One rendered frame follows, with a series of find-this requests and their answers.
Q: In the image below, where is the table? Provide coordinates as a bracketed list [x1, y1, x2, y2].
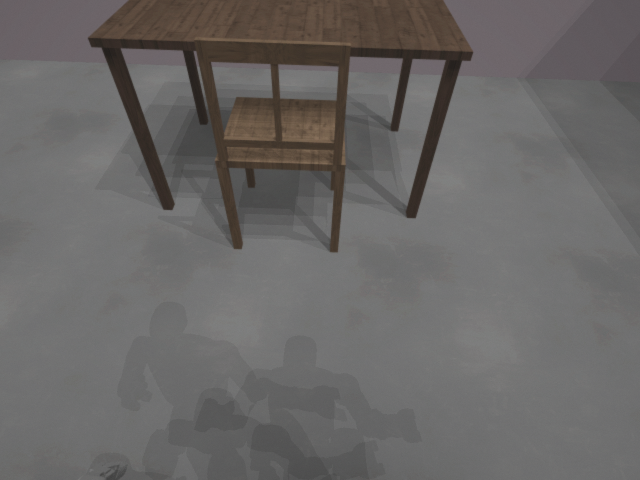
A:
[88, 0, 473, 218]

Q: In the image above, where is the chair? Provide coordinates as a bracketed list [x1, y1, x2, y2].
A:
[194, 37, 351, 252]

